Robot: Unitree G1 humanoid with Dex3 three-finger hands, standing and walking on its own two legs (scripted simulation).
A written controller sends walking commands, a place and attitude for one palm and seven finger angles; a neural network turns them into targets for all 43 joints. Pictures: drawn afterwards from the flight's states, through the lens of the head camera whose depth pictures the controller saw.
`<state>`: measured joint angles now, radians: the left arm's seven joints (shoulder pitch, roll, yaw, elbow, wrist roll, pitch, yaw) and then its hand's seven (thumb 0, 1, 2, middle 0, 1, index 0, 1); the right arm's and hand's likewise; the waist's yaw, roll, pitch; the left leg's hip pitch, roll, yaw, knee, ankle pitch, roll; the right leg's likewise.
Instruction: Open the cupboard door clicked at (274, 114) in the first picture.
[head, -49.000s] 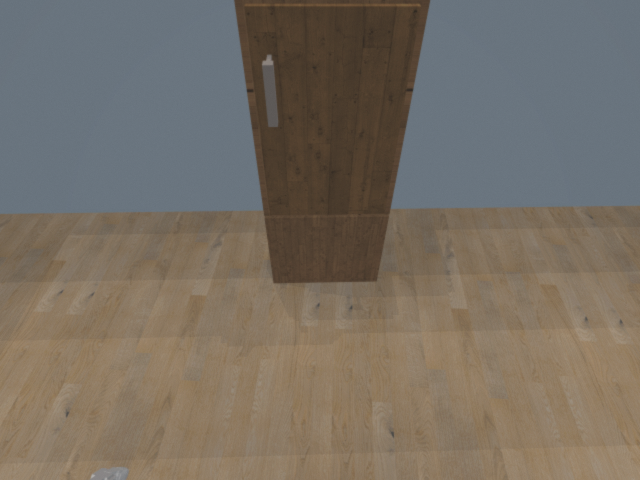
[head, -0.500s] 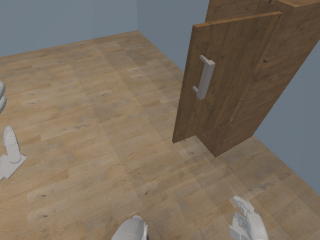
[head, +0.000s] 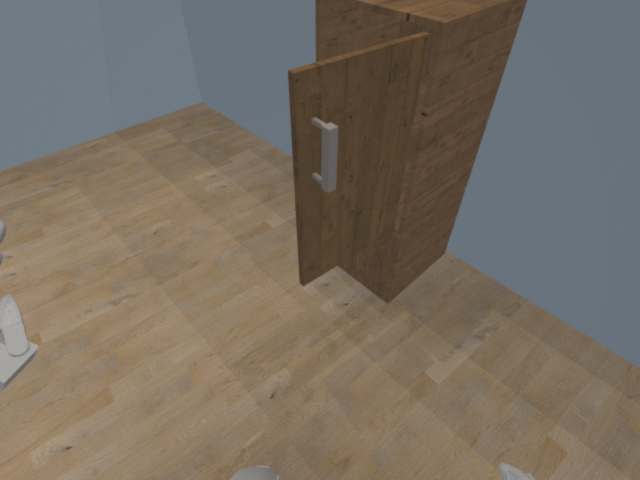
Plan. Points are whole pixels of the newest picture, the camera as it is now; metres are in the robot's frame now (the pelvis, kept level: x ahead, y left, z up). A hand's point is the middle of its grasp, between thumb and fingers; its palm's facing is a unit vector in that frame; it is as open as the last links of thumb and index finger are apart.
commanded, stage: stop stepping back and stand still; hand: left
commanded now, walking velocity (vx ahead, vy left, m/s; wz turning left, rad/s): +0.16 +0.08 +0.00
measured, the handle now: (322, 155) +0.72 +0.04 +0.05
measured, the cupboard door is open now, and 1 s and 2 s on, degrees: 85 85 85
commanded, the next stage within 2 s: let the arm hang, fingers relaxed in 0.12 s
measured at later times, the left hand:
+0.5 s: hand out of the picture +0.07 +0.21 -0.17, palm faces +0.11 -0.98 -0.19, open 7.2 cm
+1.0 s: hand out of the picture -0.01 +0.25 -0.17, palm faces +0.09 -0.97 -0.21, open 7.4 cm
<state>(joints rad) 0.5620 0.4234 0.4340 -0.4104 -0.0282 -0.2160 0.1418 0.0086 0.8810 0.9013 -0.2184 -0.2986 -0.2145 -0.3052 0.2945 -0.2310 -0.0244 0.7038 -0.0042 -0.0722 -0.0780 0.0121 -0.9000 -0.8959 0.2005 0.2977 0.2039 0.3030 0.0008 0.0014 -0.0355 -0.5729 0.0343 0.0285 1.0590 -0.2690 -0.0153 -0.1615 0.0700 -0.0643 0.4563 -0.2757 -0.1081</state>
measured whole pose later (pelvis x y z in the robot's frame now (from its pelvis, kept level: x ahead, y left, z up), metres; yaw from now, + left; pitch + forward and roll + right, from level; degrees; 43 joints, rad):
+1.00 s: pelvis +0.01 +0.07 +0.01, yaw +4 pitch -2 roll +0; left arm 0.26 0.16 0.01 1.18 0.01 -0.01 0.03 0.00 0.91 0.90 -0.20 -0.30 -0.20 -0.30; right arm 0.24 -0.16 0.00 1.16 -0.02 0.01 -0.03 0.00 -0.91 -0.90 0.20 0.30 0.20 0.30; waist 0.00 0.02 0.06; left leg -0.17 -0.03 0.04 0.39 -0.18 0.04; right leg -0.09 -0.02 -0.06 0.38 -0.25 0.00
